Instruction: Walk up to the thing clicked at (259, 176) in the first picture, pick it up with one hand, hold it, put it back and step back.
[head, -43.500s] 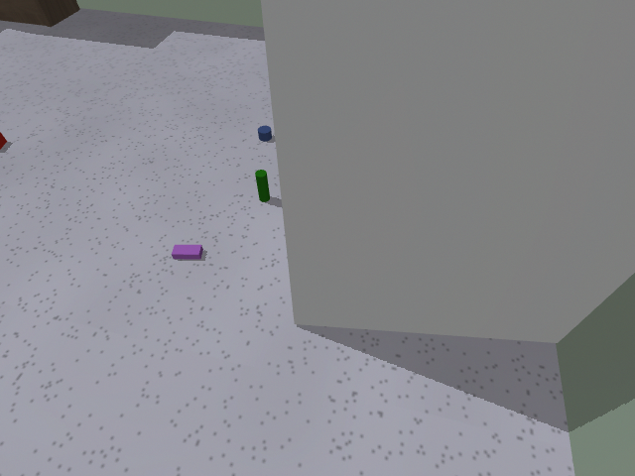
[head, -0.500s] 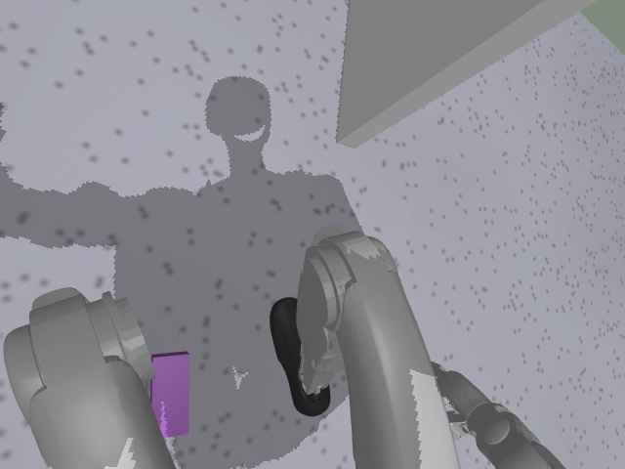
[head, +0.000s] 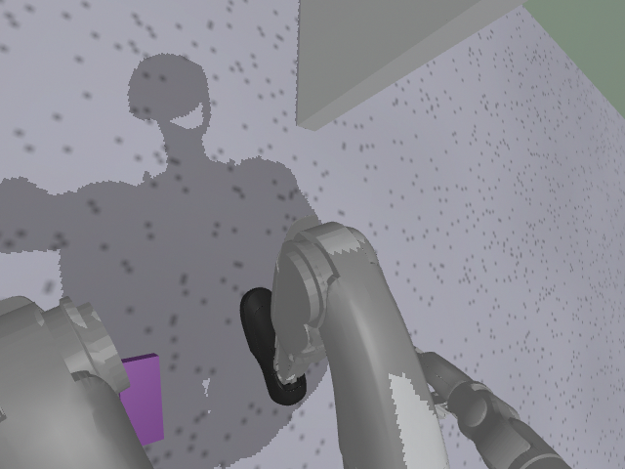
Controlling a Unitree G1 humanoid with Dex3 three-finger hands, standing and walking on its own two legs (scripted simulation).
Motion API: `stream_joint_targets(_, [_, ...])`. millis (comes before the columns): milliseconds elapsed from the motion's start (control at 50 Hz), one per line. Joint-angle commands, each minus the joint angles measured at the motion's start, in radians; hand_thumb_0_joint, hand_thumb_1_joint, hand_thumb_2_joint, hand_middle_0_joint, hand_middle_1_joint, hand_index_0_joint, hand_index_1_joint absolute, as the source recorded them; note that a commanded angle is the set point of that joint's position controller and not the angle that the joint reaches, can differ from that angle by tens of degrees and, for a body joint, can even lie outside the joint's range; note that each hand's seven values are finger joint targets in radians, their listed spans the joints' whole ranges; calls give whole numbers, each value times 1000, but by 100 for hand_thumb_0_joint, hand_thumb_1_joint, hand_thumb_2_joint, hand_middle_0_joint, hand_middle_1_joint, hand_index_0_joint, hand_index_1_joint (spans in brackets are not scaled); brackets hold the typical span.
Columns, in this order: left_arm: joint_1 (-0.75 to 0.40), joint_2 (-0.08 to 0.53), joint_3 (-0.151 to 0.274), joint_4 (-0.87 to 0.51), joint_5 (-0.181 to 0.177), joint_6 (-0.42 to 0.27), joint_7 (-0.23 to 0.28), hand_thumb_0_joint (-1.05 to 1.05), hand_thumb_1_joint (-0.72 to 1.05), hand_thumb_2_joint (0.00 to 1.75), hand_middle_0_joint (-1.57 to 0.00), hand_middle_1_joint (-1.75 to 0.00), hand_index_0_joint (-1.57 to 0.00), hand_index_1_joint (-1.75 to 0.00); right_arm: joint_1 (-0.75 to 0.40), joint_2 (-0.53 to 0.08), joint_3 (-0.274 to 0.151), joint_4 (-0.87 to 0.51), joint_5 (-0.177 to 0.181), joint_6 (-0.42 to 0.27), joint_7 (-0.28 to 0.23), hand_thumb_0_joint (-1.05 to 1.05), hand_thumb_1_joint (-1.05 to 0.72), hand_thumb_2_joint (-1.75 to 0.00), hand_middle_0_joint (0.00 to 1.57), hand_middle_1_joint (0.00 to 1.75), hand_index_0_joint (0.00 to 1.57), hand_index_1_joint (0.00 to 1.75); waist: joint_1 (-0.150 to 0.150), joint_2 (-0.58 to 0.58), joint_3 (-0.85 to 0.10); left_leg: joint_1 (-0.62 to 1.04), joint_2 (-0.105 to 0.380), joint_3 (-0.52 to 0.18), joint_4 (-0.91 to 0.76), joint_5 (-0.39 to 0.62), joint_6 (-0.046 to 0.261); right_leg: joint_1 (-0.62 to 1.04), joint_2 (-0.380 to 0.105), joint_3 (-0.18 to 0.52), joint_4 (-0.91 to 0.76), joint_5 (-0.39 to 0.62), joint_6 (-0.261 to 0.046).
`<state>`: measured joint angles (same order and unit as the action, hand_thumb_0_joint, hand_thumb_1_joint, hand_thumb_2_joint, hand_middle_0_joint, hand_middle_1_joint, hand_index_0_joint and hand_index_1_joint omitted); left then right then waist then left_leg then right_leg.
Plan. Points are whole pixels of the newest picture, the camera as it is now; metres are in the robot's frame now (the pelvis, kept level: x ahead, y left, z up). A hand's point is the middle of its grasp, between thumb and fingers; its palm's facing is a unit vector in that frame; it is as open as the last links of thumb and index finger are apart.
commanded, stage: lower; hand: left
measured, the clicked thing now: out of the picture +0.47 +0.38 -0.19
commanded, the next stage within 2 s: loosen in 0.22 s
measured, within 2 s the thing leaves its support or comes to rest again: rests again in 0.64 s
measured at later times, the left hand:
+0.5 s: hand out of the picture +0.47 +0.39 -0.16, palm faces +0.63 -0.78 -0.03, open 7.9 cm
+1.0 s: hand out of the picture +0.47 +0.38 -0.15, palm faces +0.62 -0.78 -0.03, open 11.3 cm
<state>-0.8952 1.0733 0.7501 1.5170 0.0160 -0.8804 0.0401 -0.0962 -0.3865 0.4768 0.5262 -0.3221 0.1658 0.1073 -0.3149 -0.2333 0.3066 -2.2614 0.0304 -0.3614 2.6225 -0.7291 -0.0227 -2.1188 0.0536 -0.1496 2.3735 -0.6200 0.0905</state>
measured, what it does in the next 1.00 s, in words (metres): stands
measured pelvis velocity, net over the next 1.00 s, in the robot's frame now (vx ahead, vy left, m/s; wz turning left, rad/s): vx -0.01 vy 0.00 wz -0.02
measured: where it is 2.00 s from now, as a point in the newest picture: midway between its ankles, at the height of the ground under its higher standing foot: (201, 414)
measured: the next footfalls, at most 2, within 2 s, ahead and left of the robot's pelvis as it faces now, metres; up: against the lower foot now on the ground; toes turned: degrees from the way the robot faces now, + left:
none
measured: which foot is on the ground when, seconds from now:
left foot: down 0.00-1.00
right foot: down 0.00-1.00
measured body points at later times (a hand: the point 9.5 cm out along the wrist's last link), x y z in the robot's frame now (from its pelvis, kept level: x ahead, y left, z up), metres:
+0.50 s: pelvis +0.00 +0.00 +0.00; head +0.26 +0.18 +0.31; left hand +0.43 +0.43 -0.16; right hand +0.15 -0.26 -0.04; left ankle +0.07 +0.13 -0.26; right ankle +0.14 -0.14 -0.26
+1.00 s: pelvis -0.01 +0.00 +0.00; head +0.25 +0.18 +0.32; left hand +0.43 +0.42 -0.15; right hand +0.14 -0.26 -0.04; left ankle +0.07 +0.13 -0.26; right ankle +0.14 -0.14 -0.26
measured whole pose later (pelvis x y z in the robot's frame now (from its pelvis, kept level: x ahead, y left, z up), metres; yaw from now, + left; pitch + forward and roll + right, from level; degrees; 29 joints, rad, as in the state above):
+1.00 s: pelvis -0.01 +0.00 +0.00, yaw -1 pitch +16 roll -18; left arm -0.90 1.11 0.68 1.60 -0.01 -0.96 0.06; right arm -0.17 -0.38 0.55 0.50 -0.34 0.19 0.09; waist -0.32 -0.26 0.31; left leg -2.24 0.04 -0.39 2.62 -0.73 -0.01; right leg -2.08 0.06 -0.18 2.34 -0.60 0.09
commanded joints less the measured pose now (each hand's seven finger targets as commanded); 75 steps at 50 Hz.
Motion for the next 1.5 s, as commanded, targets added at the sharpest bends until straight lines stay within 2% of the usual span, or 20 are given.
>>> stream_joint_targets(0, [-204, 304, 6, -149, -14, -100, 7, 0, 39, 125, -133, -139, -136, -137, 93, -361, -86, -2, -14, 20, -25, 0, -87, -89, 20, 30, 20, 30, -89, 588, -645, 457, 78, 93, -315, 250, -1, 339, 26, -169, -136, 219, -77])
stream_joint_targets(100, [-198, 333, 5, -141, -13, -123, 17, 0, 33, 122, -130, -136, -134, -135, 60, -363, -71, -11, -23, 23, -31, 0, -87, -89, 20, 30, 20, 30, -88, 605, -640, 456, 82, 91, -317, 233, -4, 351, 33, -171, -137, 208, -77])
stream_joint_targets(300, [-203, 316, -27, -119, -23, -148, 14, 0, 28, 119, -129, -133, -131, -132, 19, -369, -57, -16, -31, 26, -38, 0, -87, -89, 20, 30, 20, 30, -103, 621, -607, 475, 89, 76, -327, 233, -10, 332, 36, -181, -136, 207, -78])
stream_joint_targets(320, [-200, 303, -36, -105, -26, -153, 13, 0, 31, 111, -126, -131, -132, -126, 13, -374, -56, -18, -31, 27, -39, 0, -88, -89, 20, 30, 20, 30, -112, 608, -606, 484, 91, 67, -326, 235, -11, 321, 36, -188, -134, 208, -76])
stream_joint_targets(360, [-204, 313, -37, -110, -27, -156, 12, 0, 15, 95, -120, -120, -126, -115, 14, -372, -53, -17, -33, 27, -41, 0, -88, -88, 20, 30, 20, 30, -111, 616, -614, 489, 89, 68, -323, 249, -10, 334, 36, -186, -137, 222, -76])
stream_joint_targets(460, [-201, 313, -39, -102, -29, -157, 14, 0, -5, 75, -112, -104, -117, -100, 18, -370, -49, -14, -35, 31, -41, 0, -88, -88, 20, 30, 20, 30, -107, 621, -633, 506, 90, 67, -320, 284, -12, 355, 38, -184, -137, 246, -76])
stream_joint_targets(480, [-199, 308, -43, -104, -29, -156, 15, 0, -7, 74, -104, -96, -109, -92, 8, -365, -48, -16, -35, 30, -41, 0, -89, -89, 20, 30, 20, 30, -102, 614, -628, 501, 90, 69, -317, 282, -10, 348, 38, -181, -139, 243, -76])
stream_joint_targets(520, [-201, 298, -48, -93, -32, -153, 19, 0, 8, 86, -113, -109, -118, -105, 6, -367, -46, -17, -36, 31, -41, 0, -88, -88, 20, 30, 20, 30, -110, 603, -616, 485, 89, 68, -317, 266, -8, 343, 39, -184, -144, 234, -75])
stream_joint_targets(540, [-200, 297, -53, -92, -27, -154, 20, 0, 0, 78, -112, -104, -117, -99, -1, -367, -47, -18, -37, 33, -41, 0, -89, -88, 20, 30, 20, 30, -108, 621, -612, 497, 90, 67, -325, 264, -12, 332, 39, -187, -141, 228, -77])
stream_joint_targets(620, [-201, 324, -50, -94, -15, -157, 27, 0, -8, 62, -84, -79, -87, -76, -10, -367, -44, -24, -37, 39, -41, 0, -89, -89, 20, 30, 20, 30, -101, 634, -598, 490, 90, 64, -337, 235, -13, 318, 39, -190, -142, 201, -81])
stream_joint_targets(660, [-202, 304, -58, -93, -17, -156, 27, 0, -12, 55, -76, -70, -78, -68, -10, -365, -47, -21, -38, 38, -42, 0, -88, -89, 20, 30, 20, 30, -107, 633, -592, 496, 90, 66, -337, 238, -13, 317, 37, -186, -143, 205, -80])
stream_joint_targets(860, [-193, 287, -70, -54, -25, -146, 22, 0, -19, 41, -60, -52, -62, -50, -16, -362, -46, -33, -30, 43, -40, 0, -88, -89, 20, 30, 20, 30, -108, 579, -577, 453, 86, 63, -343, 184, -5, 303, 40, -189, -155, 169, -80])
stream_joint_targets(1120, [-197, 306, -55, -78, -37, -157, 22, 0, -27, 26, -37, -30, -38, -28, -10, -356, -37, -28, -31, 41, -42, 0, -88, -89, 20, 30, 20, 30, -99, 588, -618, 461, 87, 75, -325, 226, -2, 351, 41, -179, -161, 205, -77])
stream_joint_targets(1220, [-193, 322, -58, -82, -26, -156, 25, 0, -29, 20, -32, -24, -34, -23, -13, -360, -38, -25, -31, 41, -44, 0, -88, -89, 20, 30, 20, 30, -94, 617, -612, 481, 90, 71, -337, 234, -9, 336, 39, -184, -153, 203, -81])
stream_joint_targets(1280, [-196, 292, -78, -84, -26, -153, 24, 0, -38, 18, -23, -22, -26, -20, -16, -358, -37, -29, -33, 41, -44, 0, -89, -89, 20, 30, 20, 30, -100, 610, -611, 488, 89, 70, -333, 255, -9, 337, 38, -187, -153, 221, -79])
stream_joint_targets(1360, [-186, 347, -35, -107, -35, -157, 15, 0, -51, 16, -20, -19, -22, -18, -7, -365, -34, -31, -28, 44, -46, 0, -89, -89, 20, 30, 20, 30, -87, 624, -627, 501, 90, 69, -333, 279, -11, 357, 39, -189, -149, 234, -78])
stream_joint_targets(1400, [-186, 396, 1, -157, -38, -156, 10, 0, -52, 15, -18, -19, -21, -17, -9, -362, -37, -31, -26, 42, -48, 0, -89, -89, 20, 30, 20, 30, -61, 641, -649, 509, 91, 78, -332, 288, -10, 367, 37, -177, -150, 236, -81])
stream_joint_targets(1420, [-189, 380, -11, -171, -39, -151, 1, 0, -55, 16, -19, -19, -21, -18, -2, -357, -37, -27, -23, 46, -48, 0, -89, -89, 20, 30, 20, 30, -57, 654, -663, 526, 91, 79, -342, 286, -14, 367, 35, -179, -151, 228, -82])
stream_joint_targets(1440, [-203, 448, 33, -231, -37, -148, 2, 0, -56, 15, -19, -19, -21, -18, 3, -363, -43, -27, -23, 47, -50, 0, -89, -89, 20, 30, 20, 30, -41, 688, -691, 546, 92, 81, -344, 295, -16, 371, 37, -175, -149, 233, -82])
stream_joint_targets(1480, [-184, 465, 52, -255, -31, -120, -6, 0, -61, 12, -16, -17, -18, -15, 6, -359, -54, -28, -17, 45, -52, 0, -90, -89, 20, 30, 20, 30, -20, 713, -697, 552, 90, 91, -355, 289, -17, 360, 32, -167, -150, 221, -85])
